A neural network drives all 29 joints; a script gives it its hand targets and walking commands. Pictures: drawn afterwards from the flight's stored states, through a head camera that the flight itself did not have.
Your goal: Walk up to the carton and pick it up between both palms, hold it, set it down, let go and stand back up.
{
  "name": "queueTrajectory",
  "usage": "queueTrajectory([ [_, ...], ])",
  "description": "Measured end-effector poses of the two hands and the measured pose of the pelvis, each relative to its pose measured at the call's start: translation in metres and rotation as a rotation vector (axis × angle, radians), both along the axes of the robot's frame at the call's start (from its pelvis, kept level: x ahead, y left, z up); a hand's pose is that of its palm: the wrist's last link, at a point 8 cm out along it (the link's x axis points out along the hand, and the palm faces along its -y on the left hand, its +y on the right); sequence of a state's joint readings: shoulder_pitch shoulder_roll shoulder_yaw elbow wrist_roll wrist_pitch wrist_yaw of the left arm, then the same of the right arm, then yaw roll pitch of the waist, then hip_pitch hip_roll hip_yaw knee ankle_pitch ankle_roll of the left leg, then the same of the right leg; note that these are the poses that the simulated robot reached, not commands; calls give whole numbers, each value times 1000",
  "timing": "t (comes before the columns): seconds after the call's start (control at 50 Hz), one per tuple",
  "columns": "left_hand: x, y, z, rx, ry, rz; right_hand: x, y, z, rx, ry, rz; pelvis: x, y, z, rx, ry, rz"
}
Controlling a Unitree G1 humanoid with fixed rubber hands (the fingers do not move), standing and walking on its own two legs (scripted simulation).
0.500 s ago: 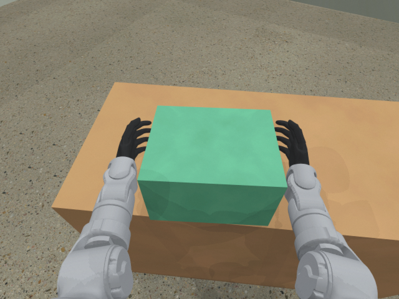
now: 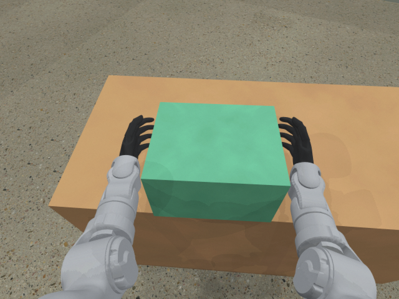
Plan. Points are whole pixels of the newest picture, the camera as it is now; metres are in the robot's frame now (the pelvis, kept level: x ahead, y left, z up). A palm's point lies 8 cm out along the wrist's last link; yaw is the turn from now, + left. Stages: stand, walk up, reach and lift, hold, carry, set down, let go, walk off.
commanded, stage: set down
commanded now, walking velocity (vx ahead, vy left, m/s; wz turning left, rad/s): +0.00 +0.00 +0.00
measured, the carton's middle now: (214, 160) +0.41 -0.01 +0.00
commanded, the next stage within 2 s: none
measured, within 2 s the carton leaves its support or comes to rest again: rests again in 0.08 s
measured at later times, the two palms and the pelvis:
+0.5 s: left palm (130, 151) +0.41 +0.17 +0.04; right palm (295, 154) +0.40 -0.18 +0.04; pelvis +0.01 +0.00 +0.00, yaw +1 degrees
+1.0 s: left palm (129, 151) +0.41 +0.17 +0.04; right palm (295, 154) +0.40 -0.18 +0.04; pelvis +0.01 +0.00 +0.00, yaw +0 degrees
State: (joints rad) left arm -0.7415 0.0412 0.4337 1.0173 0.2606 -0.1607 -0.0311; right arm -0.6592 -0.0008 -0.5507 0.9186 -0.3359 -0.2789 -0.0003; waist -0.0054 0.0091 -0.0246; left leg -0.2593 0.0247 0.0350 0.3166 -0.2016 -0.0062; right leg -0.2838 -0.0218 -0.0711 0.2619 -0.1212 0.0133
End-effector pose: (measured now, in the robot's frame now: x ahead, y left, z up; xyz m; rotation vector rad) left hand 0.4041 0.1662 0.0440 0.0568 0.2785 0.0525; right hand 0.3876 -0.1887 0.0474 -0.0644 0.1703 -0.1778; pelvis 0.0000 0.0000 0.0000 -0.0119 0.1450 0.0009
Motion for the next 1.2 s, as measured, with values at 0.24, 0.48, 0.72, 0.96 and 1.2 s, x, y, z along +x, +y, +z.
queueTrajectory([
  [0.24,12,6,-5,-2,-41,3,14,6,-4,-9,-33,2,14,-1,-1,-7,8,16],
  [0.48,10,6,-8,6,-64,1,11,6,-7,-7,-53,0,10,0,-1,-8,19,17],
  [0.72,10,6,-8,9,-66,0,10,6,-7,-8,-51,0,6,-1,0,-5,34,17],
  [0.96,10,6,-8,7,-66,-1,10,6,-8,-6,-46,2,5,-1,0,-5,27,10],
  [1.2,12,8,-30,21,41,28,7,3,-39,15,132,39,3,-1,-8,-12,110,-27],
])
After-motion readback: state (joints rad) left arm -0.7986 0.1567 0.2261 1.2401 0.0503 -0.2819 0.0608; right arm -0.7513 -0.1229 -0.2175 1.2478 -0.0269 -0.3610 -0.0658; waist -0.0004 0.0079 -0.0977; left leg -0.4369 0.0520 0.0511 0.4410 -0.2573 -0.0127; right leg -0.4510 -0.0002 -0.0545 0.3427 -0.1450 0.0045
